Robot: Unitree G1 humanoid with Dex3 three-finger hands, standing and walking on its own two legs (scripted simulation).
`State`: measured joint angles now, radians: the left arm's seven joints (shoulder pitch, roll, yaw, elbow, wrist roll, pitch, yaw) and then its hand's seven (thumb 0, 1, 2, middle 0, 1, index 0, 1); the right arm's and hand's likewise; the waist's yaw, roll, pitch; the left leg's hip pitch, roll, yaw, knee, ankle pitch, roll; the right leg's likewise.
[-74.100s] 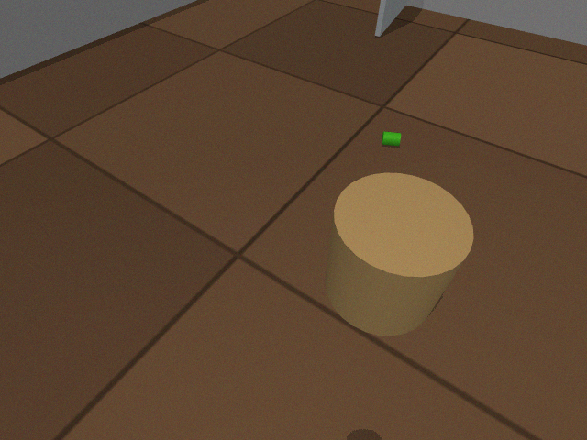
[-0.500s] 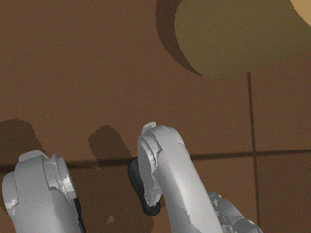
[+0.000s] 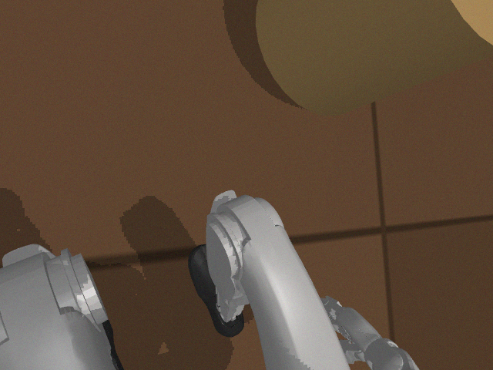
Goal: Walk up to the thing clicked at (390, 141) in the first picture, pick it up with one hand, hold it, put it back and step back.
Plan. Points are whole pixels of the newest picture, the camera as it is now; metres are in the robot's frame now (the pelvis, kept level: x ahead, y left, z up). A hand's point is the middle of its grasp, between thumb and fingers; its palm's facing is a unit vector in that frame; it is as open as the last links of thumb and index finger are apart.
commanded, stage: rest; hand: left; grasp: from above
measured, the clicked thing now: out of the picture +0.44 +0.39 -0.27
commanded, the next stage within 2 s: open in 0.06 s
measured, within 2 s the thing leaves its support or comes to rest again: rests again in 1.56 s
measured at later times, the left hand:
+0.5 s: hand out of the picture +0.44 +0.37 -0.24, palm faces -0.44 -0.17 -0.88, open 12.6 cm
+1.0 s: hand out of the picture +0.44 +0.38 -0.23, palm faces -0.44 -0.16 -0.88, open 14.3 cm
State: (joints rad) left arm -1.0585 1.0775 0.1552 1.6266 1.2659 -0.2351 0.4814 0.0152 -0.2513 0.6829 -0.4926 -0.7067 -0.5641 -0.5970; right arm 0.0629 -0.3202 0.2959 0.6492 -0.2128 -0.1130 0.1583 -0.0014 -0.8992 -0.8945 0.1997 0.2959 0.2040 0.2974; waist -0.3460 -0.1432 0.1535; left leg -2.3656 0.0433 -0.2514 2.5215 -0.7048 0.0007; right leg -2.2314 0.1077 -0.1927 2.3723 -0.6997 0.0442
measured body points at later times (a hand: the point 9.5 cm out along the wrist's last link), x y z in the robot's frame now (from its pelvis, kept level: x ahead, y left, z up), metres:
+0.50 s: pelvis -0.01 +0.00 +0.00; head +0.27 +0.14 +0.33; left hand +0.46 +0.38 -0.19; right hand +0.07 -0.25 -0.06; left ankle +0.06 +0.13 -0.28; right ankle +0.10 -0.11 -0.28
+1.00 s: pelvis +0.00 +0.00 +0.00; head +0.27 +0.14 +0.33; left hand +0.46 +0.38 -0.18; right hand +0.07 -0.25 -0.06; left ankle +0.06 +0.13 -0.28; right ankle +0.10 -0.11 -0.28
